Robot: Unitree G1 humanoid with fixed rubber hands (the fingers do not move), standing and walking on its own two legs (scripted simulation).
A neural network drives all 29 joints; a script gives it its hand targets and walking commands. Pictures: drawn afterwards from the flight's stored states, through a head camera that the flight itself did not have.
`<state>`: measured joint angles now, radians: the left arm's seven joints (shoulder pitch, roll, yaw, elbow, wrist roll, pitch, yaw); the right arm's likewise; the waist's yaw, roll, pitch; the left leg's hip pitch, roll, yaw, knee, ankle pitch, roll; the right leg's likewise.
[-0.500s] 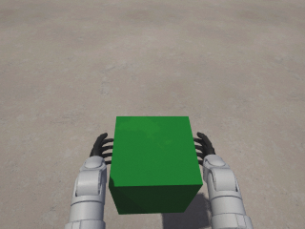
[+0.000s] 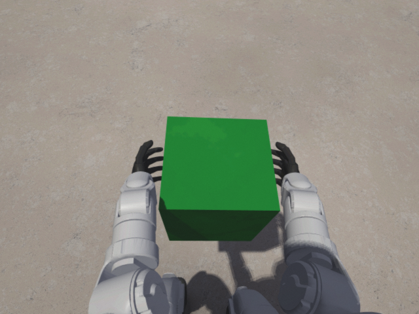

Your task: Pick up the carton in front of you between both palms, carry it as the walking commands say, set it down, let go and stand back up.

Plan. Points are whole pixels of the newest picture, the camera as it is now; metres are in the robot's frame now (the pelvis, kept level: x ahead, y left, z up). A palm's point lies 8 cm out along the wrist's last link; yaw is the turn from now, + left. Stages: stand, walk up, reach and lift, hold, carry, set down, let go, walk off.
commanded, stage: set down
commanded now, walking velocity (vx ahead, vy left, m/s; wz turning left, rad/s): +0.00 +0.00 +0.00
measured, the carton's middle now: (213, 185) +0.38 -0.01 -0.09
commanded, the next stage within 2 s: none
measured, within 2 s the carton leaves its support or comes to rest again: rests again in 1.90 s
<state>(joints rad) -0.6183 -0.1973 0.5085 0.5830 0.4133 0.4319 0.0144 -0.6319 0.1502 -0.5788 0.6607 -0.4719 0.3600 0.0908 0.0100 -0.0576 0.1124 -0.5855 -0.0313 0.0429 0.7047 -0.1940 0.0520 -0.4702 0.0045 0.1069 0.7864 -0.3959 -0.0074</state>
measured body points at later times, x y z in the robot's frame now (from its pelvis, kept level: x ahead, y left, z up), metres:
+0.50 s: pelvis -0.02 -0.05 -0.13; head +0.22 -0.01 +0.26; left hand +0.43 +0.15 -0.21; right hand +0.45 -0.15 -0.20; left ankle +0.10 +0.09 -0.71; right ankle +0.01 -0.16 -0.71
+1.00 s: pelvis -0.04 -0.03 -0.24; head +0.28 +0.01 +0.07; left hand +0.47 +0.17 -0.37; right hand +0.49 -0.14 -0.36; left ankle +0.10 +0.09 -0.71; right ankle +0.01 -0.16 -0.71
